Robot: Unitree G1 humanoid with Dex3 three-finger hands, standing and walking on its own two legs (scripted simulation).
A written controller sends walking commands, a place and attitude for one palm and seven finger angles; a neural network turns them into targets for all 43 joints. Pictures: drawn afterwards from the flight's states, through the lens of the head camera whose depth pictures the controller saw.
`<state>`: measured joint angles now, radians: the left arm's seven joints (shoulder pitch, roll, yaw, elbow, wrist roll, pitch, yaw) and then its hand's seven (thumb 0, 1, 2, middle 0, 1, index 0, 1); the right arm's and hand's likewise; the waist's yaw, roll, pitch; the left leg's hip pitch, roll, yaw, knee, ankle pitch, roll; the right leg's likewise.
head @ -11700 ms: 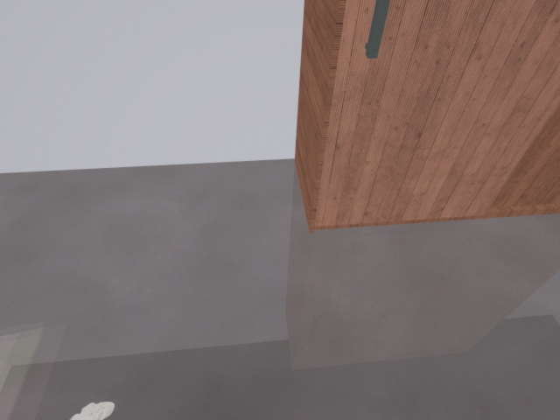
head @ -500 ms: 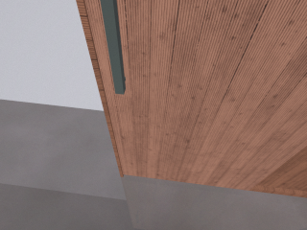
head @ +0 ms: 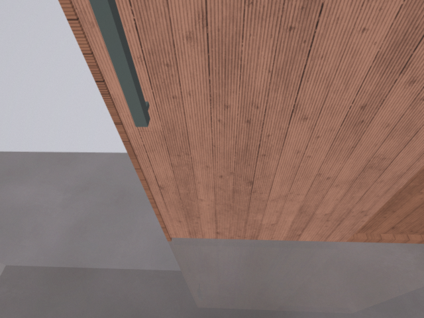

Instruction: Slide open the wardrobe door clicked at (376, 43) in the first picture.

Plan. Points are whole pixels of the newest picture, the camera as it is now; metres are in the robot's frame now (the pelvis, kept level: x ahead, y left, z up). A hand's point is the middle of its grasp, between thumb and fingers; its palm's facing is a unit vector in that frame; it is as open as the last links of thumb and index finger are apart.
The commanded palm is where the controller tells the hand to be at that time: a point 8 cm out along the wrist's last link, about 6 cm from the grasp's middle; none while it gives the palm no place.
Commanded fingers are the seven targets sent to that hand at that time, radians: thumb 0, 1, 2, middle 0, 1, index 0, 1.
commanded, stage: come to a stop and stand still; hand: left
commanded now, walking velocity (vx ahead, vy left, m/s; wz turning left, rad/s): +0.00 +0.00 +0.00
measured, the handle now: (125, 53) +0.51 +0.16 +0.24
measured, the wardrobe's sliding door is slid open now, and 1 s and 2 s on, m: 0.00 0.00 0.00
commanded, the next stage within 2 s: look again from close up in 0.18 s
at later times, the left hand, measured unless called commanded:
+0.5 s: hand out of the picture -0.03 +0.16 -0.16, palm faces +0.04 -0.98 -0.19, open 7.4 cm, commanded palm none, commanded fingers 0.00 0.90 0.90 -0.20 -0.30 -0.20 -0.30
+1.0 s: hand out of the picture -0.05 +0.17 -0.16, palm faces +0.05 -0.99 -0.16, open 7.4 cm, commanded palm none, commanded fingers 0.00 0.90 0.90 -0.20 -0.30 -0.20 -0.30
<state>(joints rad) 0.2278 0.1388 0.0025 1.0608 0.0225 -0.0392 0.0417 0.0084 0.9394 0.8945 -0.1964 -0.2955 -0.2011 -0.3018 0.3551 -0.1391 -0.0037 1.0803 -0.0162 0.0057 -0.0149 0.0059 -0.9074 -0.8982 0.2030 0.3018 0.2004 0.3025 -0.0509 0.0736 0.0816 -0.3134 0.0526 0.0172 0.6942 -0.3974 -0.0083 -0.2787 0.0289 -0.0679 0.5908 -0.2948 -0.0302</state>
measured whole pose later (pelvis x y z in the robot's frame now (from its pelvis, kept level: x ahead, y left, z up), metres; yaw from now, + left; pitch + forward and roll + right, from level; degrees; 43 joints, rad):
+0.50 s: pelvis -0.01 +0.00 +0.01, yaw +0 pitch -3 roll +0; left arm 0.36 0.13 -0.01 1.10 0.01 -0.02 0.03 0.00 0.91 0.89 -0.20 -0.30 -0.20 -0.30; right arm 0.32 -0.16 0.01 1.08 -0.01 0.00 -0.02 0.01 -0.92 -0.90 0.20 0.30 0.20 0.30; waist 0.00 0.01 0.00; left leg -0.18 0.00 0.04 0.45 -0.22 0.01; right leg -0.18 0.00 -0.05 0.46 -0.22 -0.03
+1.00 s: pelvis -0.03 +0.01 +0.01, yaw +0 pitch -3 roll +0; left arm 0.37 0.12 0.00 1.09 0.02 -0.01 0.04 0.00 0.91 0.89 -0.20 -0.30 -0.20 -0.30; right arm 0.37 -0.11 0.01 1.12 -0.02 0.00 -0.02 0.00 -0.91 -0.90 0.20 0.30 0.20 0.30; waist -0.01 0.00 0.00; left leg -0.23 -0.01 0.04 0.46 -0.19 0.03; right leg -0.23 -0.02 -0.05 0.46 -0.19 -0.01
